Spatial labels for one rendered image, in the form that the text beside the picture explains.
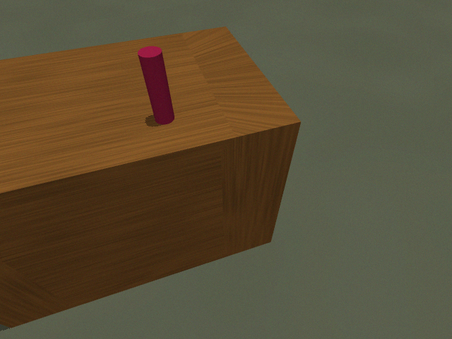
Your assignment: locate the can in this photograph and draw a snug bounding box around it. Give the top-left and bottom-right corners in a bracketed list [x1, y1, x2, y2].
[138, 46, 174, 125]

